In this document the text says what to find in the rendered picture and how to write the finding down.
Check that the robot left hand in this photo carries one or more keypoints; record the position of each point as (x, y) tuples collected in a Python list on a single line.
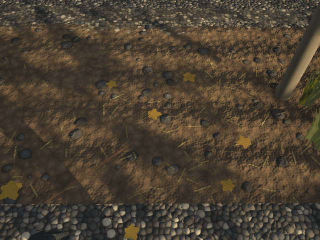
[(51, 235)]

